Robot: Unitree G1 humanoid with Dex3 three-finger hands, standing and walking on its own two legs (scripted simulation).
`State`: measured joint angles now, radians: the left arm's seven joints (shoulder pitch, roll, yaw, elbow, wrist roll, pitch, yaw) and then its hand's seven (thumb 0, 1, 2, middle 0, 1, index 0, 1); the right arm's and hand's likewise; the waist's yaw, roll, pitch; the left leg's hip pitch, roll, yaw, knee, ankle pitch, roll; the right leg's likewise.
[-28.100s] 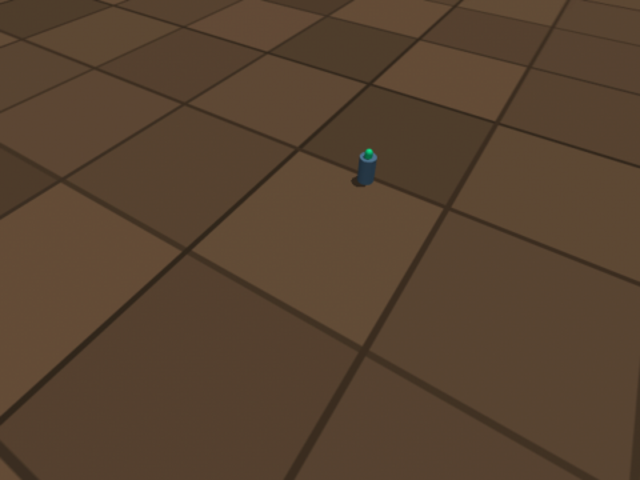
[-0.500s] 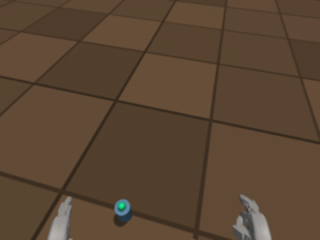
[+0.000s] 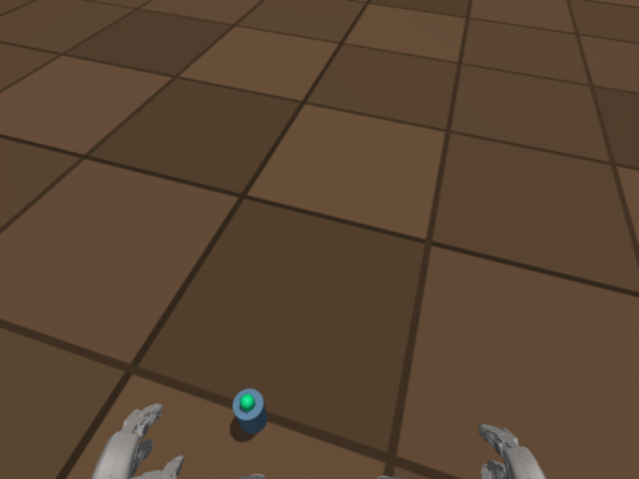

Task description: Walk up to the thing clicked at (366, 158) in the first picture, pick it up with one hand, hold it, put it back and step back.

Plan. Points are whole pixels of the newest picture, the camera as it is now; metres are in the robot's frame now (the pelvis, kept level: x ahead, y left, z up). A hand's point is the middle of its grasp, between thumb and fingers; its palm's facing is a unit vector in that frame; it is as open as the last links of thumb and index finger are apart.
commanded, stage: stand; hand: left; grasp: from the side
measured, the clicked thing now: (250, 409) +0.39 +0.18 -0.65
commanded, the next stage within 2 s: none
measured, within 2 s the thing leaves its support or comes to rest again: neither
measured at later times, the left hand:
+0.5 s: hand out of the picture +0.04 +0.27 -0.12, palm faces -0.01 -0.94 -0.34, open 7.4 cm
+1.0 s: hand out of the picture +0.03 +0.25 -0.12, palm faces -0.02 -0.94 -0.35, open 7.4 cm
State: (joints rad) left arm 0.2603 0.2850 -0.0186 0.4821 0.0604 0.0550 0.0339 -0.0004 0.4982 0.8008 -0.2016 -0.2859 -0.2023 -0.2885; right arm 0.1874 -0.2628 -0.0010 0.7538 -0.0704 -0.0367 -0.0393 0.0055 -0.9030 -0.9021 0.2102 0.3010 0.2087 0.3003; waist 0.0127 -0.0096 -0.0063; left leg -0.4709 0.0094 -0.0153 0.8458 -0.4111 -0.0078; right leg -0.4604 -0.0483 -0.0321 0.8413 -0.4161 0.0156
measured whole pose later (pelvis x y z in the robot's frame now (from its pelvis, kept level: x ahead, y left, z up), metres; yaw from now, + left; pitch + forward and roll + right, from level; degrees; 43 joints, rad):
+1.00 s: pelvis -0.01 +0.00 +0.04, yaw +0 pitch -4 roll +0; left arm 0.17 0.32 -0.01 1.15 0.03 -0.01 0.01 0.01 0.90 0.89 -0.20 -0.30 -0.20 -0.30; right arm 0.15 -0.33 -0.02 1.15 -0.02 0.01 0.01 0.00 -0.91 -0.90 0.21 0.30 0.21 0.30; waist 0.01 0.02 0.06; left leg -0.15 0.00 -0.01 0.37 -0.16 0.00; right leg -0.14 -0.05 -0.04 0.38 -0.17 0.03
